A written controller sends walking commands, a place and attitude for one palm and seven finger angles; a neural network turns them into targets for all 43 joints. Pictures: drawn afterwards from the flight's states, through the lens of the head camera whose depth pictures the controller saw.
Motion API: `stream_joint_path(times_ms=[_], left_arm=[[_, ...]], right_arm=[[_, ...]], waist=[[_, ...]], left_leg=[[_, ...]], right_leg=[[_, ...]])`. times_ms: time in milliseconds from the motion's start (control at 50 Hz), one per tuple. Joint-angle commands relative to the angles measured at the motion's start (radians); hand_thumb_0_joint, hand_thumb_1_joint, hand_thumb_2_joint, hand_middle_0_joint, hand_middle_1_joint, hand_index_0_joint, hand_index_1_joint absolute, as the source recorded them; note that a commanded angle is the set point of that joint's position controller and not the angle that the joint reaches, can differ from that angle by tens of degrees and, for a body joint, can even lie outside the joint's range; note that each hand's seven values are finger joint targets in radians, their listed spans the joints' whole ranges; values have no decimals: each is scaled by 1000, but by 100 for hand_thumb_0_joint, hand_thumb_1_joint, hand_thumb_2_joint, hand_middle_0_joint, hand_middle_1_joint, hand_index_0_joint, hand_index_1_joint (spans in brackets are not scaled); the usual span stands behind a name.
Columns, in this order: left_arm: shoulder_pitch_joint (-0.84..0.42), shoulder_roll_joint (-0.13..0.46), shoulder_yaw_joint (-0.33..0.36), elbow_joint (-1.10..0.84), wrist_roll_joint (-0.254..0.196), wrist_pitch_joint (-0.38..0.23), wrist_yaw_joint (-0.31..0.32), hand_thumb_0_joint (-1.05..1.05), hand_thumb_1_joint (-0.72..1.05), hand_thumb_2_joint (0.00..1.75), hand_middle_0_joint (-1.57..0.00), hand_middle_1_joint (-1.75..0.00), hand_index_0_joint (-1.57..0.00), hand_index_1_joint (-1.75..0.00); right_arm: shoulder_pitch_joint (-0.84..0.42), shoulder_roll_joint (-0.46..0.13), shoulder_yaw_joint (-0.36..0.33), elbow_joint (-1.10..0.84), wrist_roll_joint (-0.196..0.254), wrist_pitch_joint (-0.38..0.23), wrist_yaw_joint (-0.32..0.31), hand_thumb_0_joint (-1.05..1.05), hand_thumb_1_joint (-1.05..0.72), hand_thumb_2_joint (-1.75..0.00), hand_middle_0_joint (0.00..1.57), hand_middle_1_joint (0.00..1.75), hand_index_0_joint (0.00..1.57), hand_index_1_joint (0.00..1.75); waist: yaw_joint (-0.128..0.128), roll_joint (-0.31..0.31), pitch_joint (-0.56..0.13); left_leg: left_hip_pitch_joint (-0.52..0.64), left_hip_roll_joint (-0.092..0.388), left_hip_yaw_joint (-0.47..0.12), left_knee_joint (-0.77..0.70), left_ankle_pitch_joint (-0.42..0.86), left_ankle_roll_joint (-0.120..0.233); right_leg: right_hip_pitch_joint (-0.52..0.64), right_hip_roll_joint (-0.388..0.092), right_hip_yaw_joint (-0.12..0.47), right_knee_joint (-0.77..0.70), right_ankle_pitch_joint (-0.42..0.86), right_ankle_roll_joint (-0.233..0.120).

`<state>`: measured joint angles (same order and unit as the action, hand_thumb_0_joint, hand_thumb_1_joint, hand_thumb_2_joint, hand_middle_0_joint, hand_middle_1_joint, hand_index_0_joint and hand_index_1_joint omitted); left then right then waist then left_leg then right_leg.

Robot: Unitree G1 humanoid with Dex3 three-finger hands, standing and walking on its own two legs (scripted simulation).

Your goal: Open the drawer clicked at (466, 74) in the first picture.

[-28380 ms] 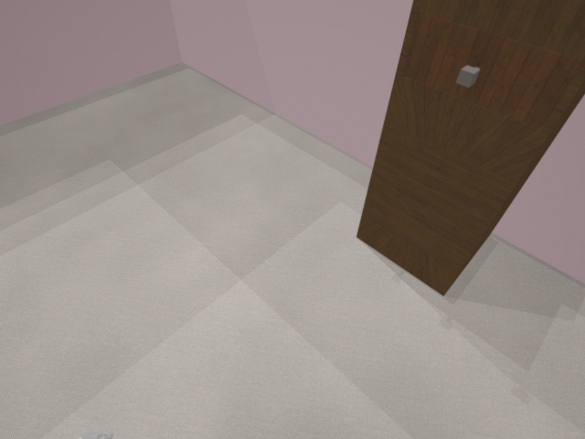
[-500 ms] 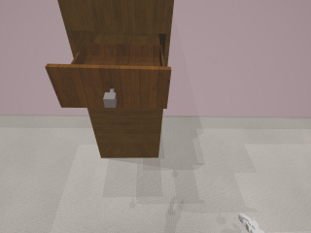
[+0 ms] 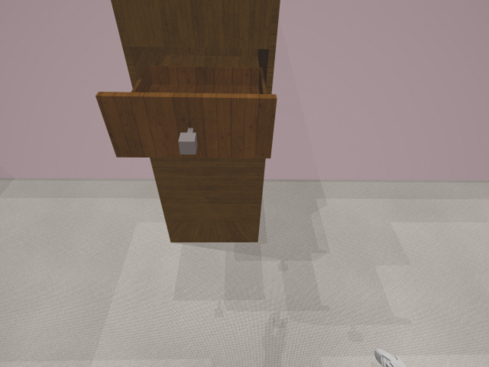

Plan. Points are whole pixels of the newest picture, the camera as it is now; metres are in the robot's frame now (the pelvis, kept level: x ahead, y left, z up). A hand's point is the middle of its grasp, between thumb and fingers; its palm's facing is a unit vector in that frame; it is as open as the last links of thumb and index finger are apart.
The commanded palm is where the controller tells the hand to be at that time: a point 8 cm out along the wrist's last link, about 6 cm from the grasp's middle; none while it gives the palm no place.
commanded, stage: stop stepping back and stand still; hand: left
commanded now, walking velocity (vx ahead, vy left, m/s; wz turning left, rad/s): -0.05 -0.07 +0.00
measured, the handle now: (189, 138) +0.56 +0.15 +0.09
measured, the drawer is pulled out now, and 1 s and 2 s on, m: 0.29 0.29 0.29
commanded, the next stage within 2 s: let the arm hang, fingers relaxed in 0.20 s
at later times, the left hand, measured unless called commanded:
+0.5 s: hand (122, 343) +0.19 +0.22 -0.07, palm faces +0.07 -0.91 -0.42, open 7.4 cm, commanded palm none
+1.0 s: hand out of the picture -0.07 +0.16 -0.16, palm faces +0.09 -0.98 -0.19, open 7.4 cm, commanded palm none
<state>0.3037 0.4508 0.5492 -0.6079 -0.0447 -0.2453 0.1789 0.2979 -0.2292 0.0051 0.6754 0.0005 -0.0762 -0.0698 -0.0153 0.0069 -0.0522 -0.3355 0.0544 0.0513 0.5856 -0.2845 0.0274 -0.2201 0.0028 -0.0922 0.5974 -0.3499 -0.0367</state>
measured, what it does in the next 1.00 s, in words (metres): stands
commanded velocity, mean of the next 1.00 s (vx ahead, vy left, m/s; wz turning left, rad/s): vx -0.01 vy -0.01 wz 0.00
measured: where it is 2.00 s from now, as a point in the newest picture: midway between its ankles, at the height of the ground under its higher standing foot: outside the picture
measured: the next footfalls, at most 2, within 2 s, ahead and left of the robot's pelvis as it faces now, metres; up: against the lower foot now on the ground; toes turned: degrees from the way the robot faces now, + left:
none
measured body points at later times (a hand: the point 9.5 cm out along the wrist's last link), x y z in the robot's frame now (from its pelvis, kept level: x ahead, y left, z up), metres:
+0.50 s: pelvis +0.00 -0.01 -0.01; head +0.00 -0.06 +0.44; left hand +0.18 +0.27 -0.04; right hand +0.15 -0.27 -0.14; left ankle +0.06 +0.13 -0.73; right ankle +0.00 -0.10 -0.73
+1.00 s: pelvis -0.01 -0.01 +0.01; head +0.00 -0.02 +0.46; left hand -0.07 +0.21 -0.14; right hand -0.02 -0.21 -0.15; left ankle +0.02 +0.11 -0.73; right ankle +0.00 -0.10 -0.73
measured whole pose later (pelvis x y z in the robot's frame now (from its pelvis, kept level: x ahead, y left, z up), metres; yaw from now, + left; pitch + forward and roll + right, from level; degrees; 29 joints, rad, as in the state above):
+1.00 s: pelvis -0.01 -0.01 +0.01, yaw +2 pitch -2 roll -1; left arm 0.34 0.13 0.01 1.17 0.01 0.01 0.03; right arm 0.29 -0.11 -0.01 1.11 -0.02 0.04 -0.04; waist -0.01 0.03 0.08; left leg -0.23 0.02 0.01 0.44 -0.17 0.00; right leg -0.17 0.04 -0.04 0.41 -0.21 -0.04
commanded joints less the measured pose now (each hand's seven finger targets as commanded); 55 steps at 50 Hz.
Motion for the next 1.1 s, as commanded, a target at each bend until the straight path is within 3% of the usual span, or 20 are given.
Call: stream_joint_path(times_ms=[0,40,100,180,220,260,280,300,340,360,380,420,460,480,500,560,620,680,820,1080], left_arm=[[-100,244,88,-310,6,-55,-6,0,90,90,-20,-30,-20,-30],[-47,220,103,-334,14,-51,-3,0,90,90,-20,-30,-20,-30],[17,273,170,-392,8,-62,5,0,90,90,-20,-30,-20,-30],[117,239,177,-307,-26,-55,4,0,90,90,-20,-30,-20,-30],[114,234,175,-255,-27,-44,7,0,90,90,-20,-30,-20,-30],[121,232,173,-207,-25,-34,-1,0,90,90,-20,-30,-20,-30],[177,-45,-403,620,52,137,-140,0,90,90,-20,-30,-20,-30],[220,-107,-427,670,63,222,-173,0,90,90,-20,-30,-20,-30],[108,-134,-446,729,68,259,-174,0,90,90,-20,-30,-20,-30],[56,-126,-448,771,68,264,-173,0,90,90,-20,-30,-20,-30],[33,-123,-451,832,69,261,-176,0,90,90,-20,-30,-20,-30],[46,-104,-455,1007,73,250,-176,0,90,90,-20,-30,-20,-30],[6,-13,-454,1154,78,250,-173,0,90,90,-20,-30,-20,-30],[-39,-20,-466,1218,75,248,-167,0,90,90,-20,-30,-20,-30],[-76,-28,-471,1274,76,250,-160,0,90,90,-20,-30,-20,-30],[-81,-83,-478,1427,68,239,-151,0,90,90,-20,-30,-20,-30],[-13,-162,-482,1532,52,241,-150,0,90,90,-20,-30,-20,-30],[6,-177,-502,1627,52,253,-151,0,90,90,-20,-30,-20,-30],[54,-202,-521,1736,51,246,-150,0,90,90,-20,-30,-20,-30],[48,-224,-511,1733,56,245,-141,0,90,90,-20,-30,-20,-30]], right_arm=[[-166,-107,-42,-190,13,-79,3,0,-90,-90,20,30,20,30],[-172,-86,-39,-192,2,-97,10,0,-90,-90,20,30,20,30],[-171,-84,-35,-192,4,-114,19,0,-90,-90,20,30,20,30],[-134,-67,-47,-176,18,-95,36,0,-90,-90,20,30,20,30],[-129,-64,-46,-169,26,-82,37,0,-90,-90,20,30,20,30],[-137,-70,-48,-175,28,-72,33,0,-90,-90,20,30,20,30],[-200,-264,-101,26,41,-144,85,0,-90,-90,20,30,20,30],[-122,-219,-118,63,13,-105,82,0,-90,-90,20,30,20,30],[-124,-206,-84,76,1,-20,66,0,-90,-90,20,30,20,30],[-140,-204,-66,60,-15,6,62,0,-90,-90,20,30,20,30],[-161,-204,-56,54,-33,17,61,0,-90,-90,20,30,20,30],[-207,-177,-46,61,-38,35,63,0,-90,-90,20,30,20,30],[-171,-84,-39,74,-16,68,68,0,-90,-90,20,30,20,30],[-205,-101,-48,88,-29,92,61,0,-90,-90,20,30,20,30],[-184,-107,-54,104,-31,104,56,0,-90,-90,20,30,20,30],[-109,-54,-48,184,-18,105,42,0,-90,-90,20,30,20,30],[-52,-43,-41,253,-23,90,28,0,-90,-90,20,30,20,30],[-55,-36,-36,311,-18,96,24,0,-90,-90,20,30,20,30],[30,-13,-37,386,-15,95,20,0,-90,-90,20,30,20,30],[70,31,-37,422,-23,88,26,0,-90,-90,20,30,20,30]], waist=[[0,191,28],[3,227,39],[16,179,-9],[-11,-29,-68],[-18,-27,-87],[-15,-6,-86],[-46,40,-61],[-23,88,-139],[-9,57,-62],[-8,1,-1],[10,-58,39],[56,-89,-14],[13,-262,45],[25,-324,80],[8,-290,92],[-20,7,45],[-2,132,9],[7,171,69],[2,10,105],[7,2,181]], left_leg=[[42,237,-372,-346,-335,110],[-56,227,-327,-378,-348,105],[-34,143,-140,-249,-87,40],[78,17,-8,15,151,-30],[95,17,-8,8,241,-36],[154,28,-9,-28,346,-28],[55,66,-59,119,575,-3],[147,79,-72,60,738,4],[22,221,-248,-97,620,117],[-55,257,-334,-172,479,164],[-76,253,-346,-186,412,175],[-98,153,-212,-89,359,94],[-80,-51,-34,104,-112,-24],[-82,-60,-56,211,-225,-24],[-77,-52,-67,261,-213,-22],[7,-34,-53,140,-132,-29],[204,55,-136,-121,302,10],[127,62,-151,-182,110,15],[146,50,-131,-229,48,7],[81,40,-129,-260,3,7]], right_leg=[[-131,2,59,107,-104,36],[-59,-3,62,131,-78,32],[53,-14,65,-83,71,25],[29,-152,269,-242,410,-39],[83,-152,226,-201,633,-29],[65,-112,165,-184,637,5],[-27,-166,55,68,737,2],[-64,-100,103,109,636,13],[-140,-19,73,255,-54,34],[-165,-11,114,311,-192,42],[-156,-21,133,269,-199,42],[36,-44,125,1,46,29],[-61,-274,379,-273,223,-58],[-94,-263,422,-296,281,-79],[-86,-257,387,-286,347,-105],[35,-222,320,-204,584,-156],[-2,-105,206,-161,411,-32],[21,-77,188,-256,155,-21],[5,-81,173,-319,62,-19],[-45,-78,172,-285,25,-18]])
